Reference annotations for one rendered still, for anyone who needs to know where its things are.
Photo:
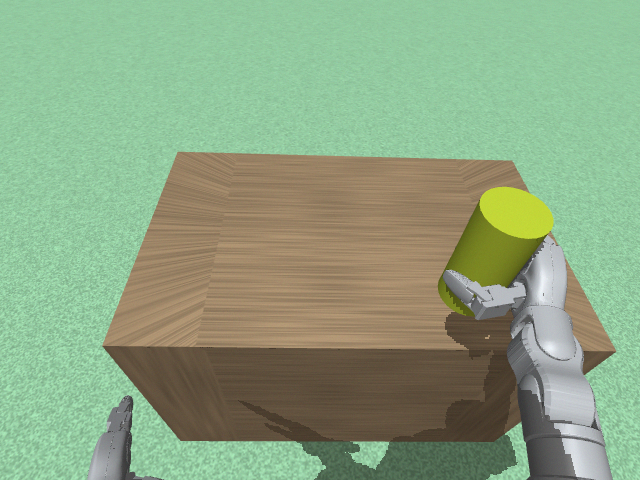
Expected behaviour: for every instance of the right robot hand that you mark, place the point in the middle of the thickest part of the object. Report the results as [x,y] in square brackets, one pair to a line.
[541,281]

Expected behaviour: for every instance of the left robot hand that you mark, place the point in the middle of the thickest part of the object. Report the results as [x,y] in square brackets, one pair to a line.
[112,455]

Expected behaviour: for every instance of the right robot arm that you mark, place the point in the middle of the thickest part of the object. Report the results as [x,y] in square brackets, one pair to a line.
[560,423]

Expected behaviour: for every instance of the can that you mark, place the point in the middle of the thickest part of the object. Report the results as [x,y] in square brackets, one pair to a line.
[505,229]

